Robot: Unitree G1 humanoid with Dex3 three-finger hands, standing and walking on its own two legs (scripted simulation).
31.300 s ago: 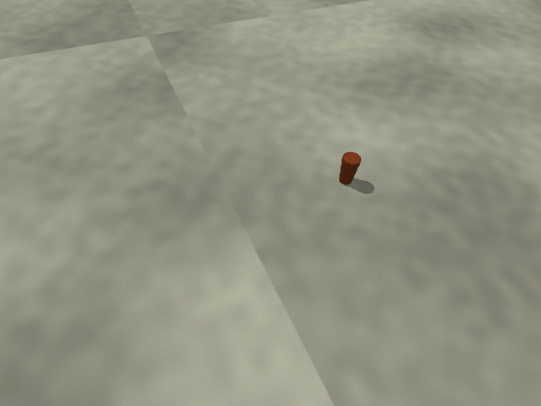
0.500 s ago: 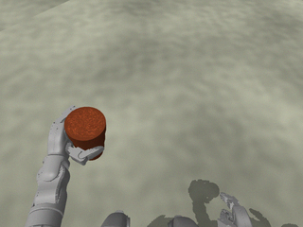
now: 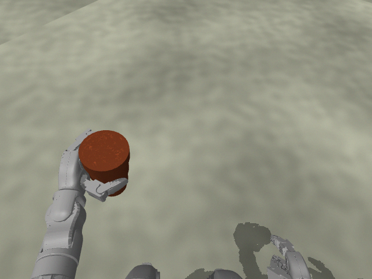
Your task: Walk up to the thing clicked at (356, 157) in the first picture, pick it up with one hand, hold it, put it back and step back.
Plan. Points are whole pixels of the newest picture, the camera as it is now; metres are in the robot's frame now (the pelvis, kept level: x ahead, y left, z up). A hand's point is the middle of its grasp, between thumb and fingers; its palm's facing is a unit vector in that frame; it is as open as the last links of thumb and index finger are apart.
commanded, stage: hold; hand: left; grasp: from the side
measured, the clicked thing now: (109, 168) +0.33 +0.17 +0.03
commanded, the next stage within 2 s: crouch in 1.92 s
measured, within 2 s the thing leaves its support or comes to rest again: neither
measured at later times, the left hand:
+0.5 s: hand (105, 165) +0.32 +0.17 +0.05, palm faces +0.04 -1.00 +0.00, open 11.1 cm
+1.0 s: hand (107, 168) +0.32 +0.17 +0.05, palm faces +0.03 -1.00 +0.00, open 11.1 cm
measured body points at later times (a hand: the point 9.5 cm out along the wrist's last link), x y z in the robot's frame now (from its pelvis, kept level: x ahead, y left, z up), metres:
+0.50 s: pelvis +0.00 +0.00 +0.00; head +0.04 +0.01 +0.45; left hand +0.32 +0.22 +0.05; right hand +0.13 -0.24 -0.10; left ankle +0.02 +0.13 -0.70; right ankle -0.01 -0.13 -0.70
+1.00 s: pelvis +0.00 +0.00 +0.00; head +0.03 +0.01 +0.45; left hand +0.31 +0.22 +0.05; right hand +0.13 -0.24 -0.10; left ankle +0.02 +0.13 -0.70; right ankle -0.01 -0.13 -0.70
